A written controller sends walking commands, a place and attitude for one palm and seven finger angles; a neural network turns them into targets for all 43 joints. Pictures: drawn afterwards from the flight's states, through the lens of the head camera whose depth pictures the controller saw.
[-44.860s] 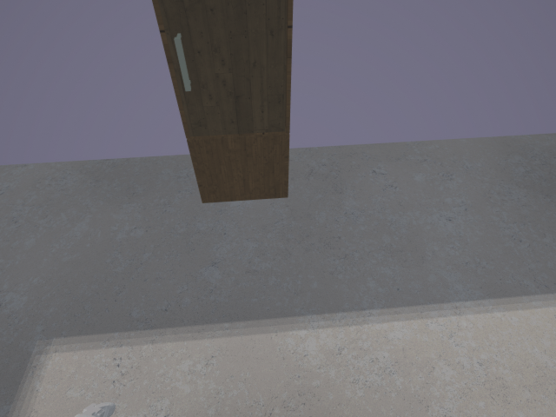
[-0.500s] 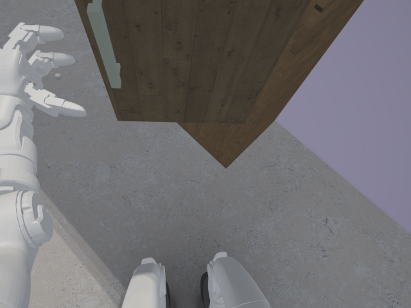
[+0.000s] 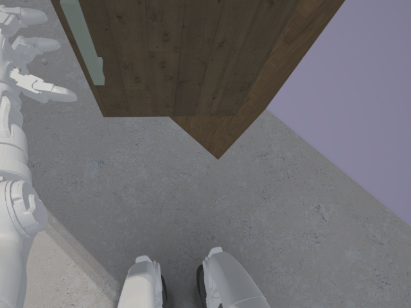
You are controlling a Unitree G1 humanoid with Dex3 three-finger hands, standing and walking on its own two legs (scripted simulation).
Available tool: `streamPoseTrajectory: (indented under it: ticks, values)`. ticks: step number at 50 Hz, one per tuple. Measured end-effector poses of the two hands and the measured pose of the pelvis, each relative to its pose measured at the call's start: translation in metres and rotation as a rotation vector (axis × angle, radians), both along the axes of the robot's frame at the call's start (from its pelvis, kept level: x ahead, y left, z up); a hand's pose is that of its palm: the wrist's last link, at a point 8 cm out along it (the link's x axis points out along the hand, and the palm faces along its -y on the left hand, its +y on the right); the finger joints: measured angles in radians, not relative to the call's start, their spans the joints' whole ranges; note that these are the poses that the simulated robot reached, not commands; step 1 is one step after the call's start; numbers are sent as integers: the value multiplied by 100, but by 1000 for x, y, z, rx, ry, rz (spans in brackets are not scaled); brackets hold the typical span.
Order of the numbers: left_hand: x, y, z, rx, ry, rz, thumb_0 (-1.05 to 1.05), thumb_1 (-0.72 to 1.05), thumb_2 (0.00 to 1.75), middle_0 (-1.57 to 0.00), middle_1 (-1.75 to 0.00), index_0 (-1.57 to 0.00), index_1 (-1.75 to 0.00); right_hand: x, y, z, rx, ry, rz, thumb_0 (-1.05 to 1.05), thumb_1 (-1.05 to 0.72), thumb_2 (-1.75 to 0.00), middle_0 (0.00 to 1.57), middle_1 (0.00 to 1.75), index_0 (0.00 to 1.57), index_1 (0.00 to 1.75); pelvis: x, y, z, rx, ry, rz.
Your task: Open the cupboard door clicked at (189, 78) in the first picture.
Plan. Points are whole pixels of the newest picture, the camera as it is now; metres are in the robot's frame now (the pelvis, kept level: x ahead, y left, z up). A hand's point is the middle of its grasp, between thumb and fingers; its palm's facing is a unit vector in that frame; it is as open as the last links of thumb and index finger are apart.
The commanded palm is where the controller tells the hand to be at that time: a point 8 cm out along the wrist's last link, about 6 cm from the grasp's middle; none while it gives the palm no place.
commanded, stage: move the hooked fingers beside the handle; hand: left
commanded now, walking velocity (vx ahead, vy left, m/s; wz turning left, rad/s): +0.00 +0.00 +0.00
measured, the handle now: (87, 39) +0.58 +0.15 +0.07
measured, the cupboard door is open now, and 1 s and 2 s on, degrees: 47 47 45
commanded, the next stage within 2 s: slide the fingers in behind the handle in 0.48 s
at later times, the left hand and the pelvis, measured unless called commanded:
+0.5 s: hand (46, 63) +0.54 +0.21 +0.06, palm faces -0.01 -1.00 -0.02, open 14.0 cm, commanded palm +0.52 +0.24 +0.06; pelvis +0.00 +0.00 +0.00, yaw +1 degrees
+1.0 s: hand (60, 63) +0.54 +0.19 +0.06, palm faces +0.01 -1.00 -0.02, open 14.1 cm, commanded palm +0.52 +0.21 +0.06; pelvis +0.00 +0.00 +0.00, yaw +1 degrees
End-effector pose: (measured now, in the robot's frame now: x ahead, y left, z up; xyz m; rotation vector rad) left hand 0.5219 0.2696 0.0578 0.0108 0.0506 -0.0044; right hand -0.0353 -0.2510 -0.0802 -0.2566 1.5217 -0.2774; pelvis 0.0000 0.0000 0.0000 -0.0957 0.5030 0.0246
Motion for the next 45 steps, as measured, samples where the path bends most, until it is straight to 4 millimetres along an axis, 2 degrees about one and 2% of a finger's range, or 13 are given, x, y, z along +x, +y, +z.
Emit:
streamPoseTrajectory:
  ticks: [9,18,34,45]
  values:
    - [-6,3,8,0,-2,-8,-1,-50,30,-30,-120,-30,-120,22,-6,2,-11,-46,34,1,-91,-90,20,30,20,30,3,0,3,-3,-15,14]
    - [-8,-2,0,-7,-1,-9,-1,-50,30,-30,-120,-30,-120,36,-14,-1,-34,-82,69,1,-91,-90,20,30,20,30,-1,-1,-1,-4,-15,21]
    - [-4,-8,3,3,1,-4,-1,-50,30,-30,-120,-30,-120,12,-5,-6,-5,-41,30,1,-91,-90,20,30,20,30,-5,-3,-3,-4,-10,14]
    - [-5,-23,3,-12,-8,1,-1,-50,30,-30,-120,-29,-121,6,-6,-5,3,-30,28,1,-91,-90,20,30,20,30,-5,-3,-2,0,-14,18]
